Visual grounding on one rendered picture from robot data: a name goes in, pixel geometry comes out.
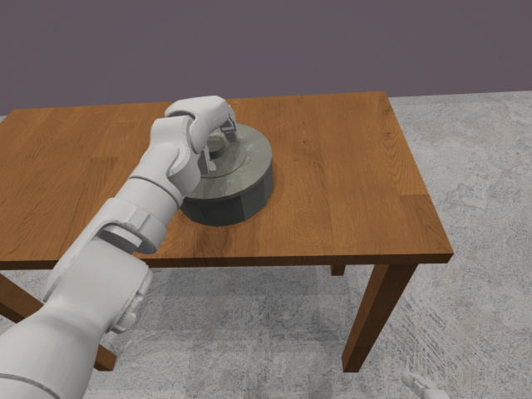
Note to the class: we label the left robot hand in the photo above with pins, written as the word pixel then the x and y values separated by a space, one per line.
pixel 216 113

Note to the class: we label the right robot hand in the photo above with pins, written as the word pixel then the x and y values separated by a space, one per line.
pixel 422 386

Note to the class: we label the pot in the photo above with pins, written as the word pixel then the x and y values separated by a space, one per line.
pixel 231 211

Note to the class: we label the robot left upper arm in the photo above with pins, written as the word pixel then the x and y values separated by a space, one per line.
pixel 51 354

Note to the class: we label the table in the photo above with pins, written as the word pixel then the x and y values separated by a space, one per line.
pixel 346 191

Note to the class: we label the knob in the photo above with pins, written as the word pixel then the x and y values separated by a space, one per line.
pixel 217 146

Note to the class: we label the left robot forearm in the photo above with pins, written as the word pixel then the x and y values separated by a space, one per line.
pixel 135 220

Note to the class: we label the lid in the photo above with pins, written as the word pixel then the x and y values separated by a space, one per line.
pixel 244 164

